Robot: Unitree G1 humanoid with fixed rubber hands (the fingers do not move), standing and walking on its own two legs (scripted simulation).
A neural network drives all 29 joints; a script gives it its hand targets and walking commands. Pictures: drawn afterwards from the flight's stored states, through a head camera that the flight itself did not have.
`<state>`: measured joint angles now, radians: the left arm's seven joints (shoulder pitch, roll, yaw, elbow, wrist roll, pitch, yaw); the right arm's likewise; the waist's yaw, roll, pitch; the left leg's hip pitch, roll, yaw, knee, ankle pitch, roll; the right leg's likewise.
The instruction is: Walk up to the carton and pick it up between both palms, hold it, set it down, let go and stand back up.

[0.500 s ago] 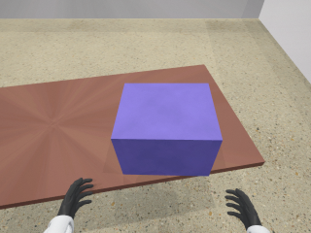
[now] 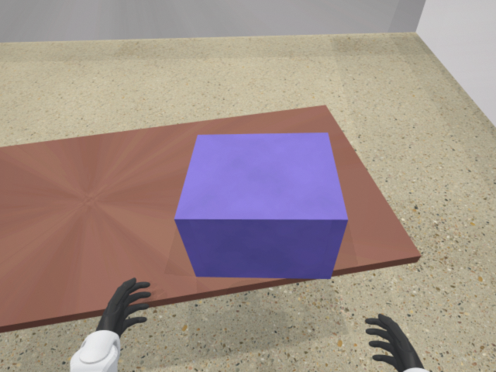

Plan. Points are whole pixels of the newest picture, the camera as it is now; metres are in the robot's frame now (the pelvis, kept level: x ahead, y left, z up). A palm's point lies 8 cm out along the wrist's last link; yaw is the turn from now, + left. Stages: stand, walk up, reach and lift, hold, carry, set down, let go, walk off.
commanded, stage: let go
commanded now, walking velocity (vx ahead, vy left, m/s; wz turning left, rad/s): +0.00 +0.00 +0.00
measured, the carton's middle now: (262, 204) +0.43 +0.01 +0.00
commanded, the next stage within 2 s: stand in 0.34 s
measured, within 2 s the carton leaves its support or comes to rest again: neither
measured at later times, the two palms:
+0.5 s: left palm (112, 336) +0.18 +0.25 -0.03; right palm out of the picture +0.10 -0.23 -0.11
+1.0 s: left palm out of the picture +0.11 +0.27 -0.10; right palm out of the picture +0.10 -0.21 -0.12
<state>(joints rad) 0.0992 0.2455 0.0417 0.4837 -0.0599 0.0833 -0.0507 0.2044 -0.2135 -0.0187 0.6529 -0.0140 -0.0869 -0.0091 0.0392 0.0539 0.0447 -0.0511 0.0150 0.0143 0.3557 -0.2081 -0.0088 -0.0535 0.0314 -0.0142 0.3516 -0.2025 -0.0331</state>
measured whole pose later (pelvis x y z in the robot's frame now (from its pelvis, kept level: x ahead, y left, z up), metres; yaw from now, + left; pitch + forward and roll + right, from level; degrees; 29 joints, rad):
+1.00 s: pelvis -0.01 +0.01 -0.01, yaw +7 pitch +1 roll -1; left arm 0.23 0.22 0.03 0.59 0.03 0.00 0.00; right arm 0.26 -0.18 -0.02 0.80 -0.04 0.00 0.05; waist -0.01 -0.02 -0.02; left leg -0.30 -0.04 -0.08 0.53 -0.25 0.01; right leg -0.25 -0.03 -0.12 0.50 -0.28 -0.01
